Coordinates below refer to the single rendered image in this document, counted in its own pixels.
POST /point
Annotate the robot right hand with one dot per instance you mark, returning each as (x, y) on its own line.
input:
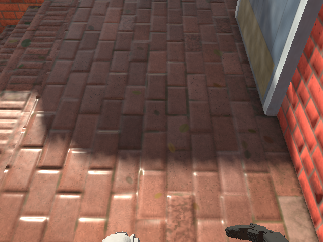
(254, 233)

